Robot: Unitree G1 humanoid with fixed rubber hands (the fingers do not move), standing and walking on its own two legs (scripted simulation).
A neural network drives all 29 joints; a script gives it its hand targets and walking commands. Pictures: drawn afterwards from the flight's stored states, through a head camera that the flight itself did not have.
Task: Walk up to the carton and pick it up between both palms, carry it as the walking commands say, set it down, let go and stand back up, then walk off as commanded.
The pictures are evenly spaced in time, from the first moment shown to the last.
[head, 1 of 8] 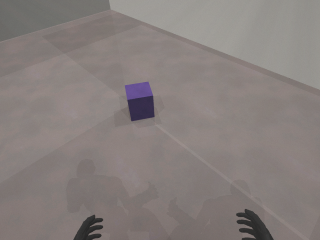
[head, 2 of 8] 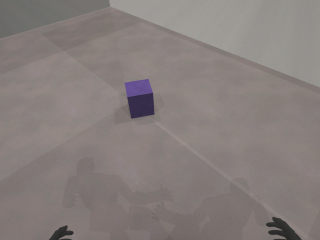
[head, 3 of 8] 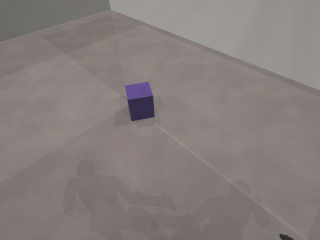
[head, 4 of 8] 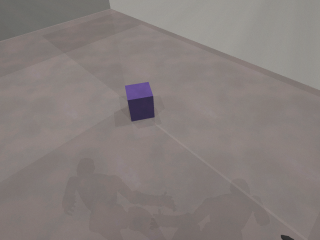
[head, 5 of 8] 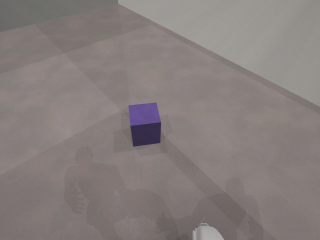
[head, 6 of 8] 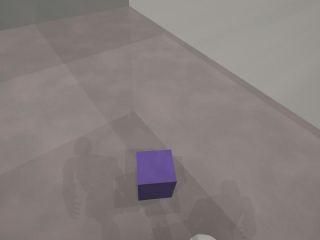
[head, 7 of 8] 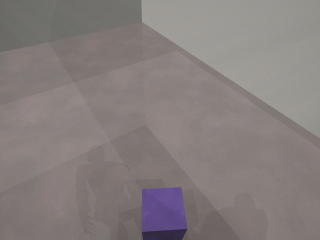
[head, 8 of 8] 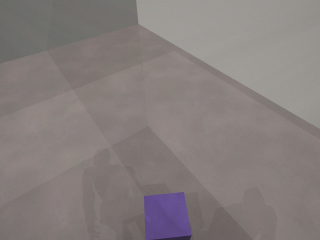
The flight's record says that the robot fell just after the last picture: no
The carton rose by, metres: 0.00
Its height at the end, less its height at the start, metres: +0.00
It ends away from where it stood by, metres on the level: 0.00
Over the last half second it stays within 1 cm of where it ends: yes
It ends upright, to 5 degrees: yes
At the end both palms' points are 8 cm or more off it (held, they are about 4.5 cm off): yes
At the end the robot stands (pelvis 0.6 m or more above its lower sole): yes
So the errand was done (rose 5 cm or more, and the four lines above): no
